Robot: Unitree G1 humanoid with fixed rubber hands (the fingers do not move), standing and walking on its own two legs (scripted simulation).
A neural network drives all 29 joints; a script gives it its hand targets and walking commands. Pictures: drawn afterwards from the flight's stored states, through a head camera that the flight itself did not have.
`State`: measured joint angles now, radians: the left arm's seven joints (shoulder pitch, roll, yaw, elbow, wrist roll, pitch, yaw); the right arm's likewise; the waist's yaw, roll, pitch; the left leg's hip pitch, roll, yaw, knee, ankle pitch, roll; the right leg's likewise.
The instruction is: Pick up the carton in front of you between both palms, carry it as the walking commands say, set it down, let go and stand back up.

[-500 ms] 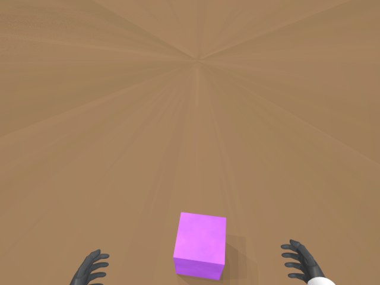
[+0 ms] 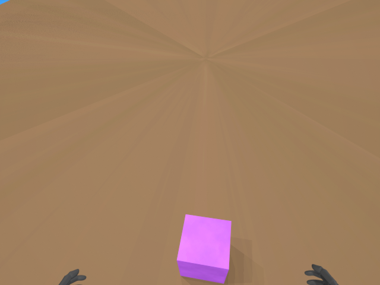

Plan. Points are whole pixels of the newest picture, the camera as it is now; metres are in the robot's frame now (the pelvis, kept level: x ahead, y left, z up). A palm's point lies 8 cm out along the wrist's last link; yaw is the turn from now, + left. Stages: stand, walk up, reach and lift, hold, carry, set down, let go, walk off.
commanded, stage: stand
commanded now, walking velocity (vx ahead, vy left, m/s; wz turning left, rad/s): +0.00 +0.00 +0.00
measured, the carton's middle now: (204, 249) +0.41 -0.04 -0.65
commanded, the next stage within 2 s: none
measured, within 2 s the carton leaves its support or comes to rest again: neither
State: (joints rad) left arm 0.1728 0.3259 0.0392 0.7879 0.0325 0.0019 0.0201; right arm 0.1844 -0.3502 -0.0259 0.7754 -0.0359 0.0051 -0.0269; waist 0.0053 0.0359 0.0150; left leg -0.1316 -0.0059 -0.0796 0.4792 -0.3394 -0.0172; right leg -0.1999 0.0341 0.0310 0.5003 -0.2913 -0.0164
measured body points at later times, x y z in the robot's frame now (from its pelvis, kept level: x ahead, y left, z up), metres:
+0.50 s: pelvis -0.02 +0.00 +0.01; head -0.02 -0.01 +0.46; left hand +0.09 +0.31 -0.10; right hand +0.10 -0.30 -0.11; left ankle -0.05 +0.13 -0.74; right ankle -0.02 -0.11 -0.74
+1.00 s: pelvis -0.03 +0.00 +0.01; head -0.03 -0.01 +0.46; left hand +0.07 +0.32 -0.10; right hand +0.07 -0.31 -0.11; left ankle -0.05 +0.13 -0.74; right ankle -0.02 -0.11 -0.74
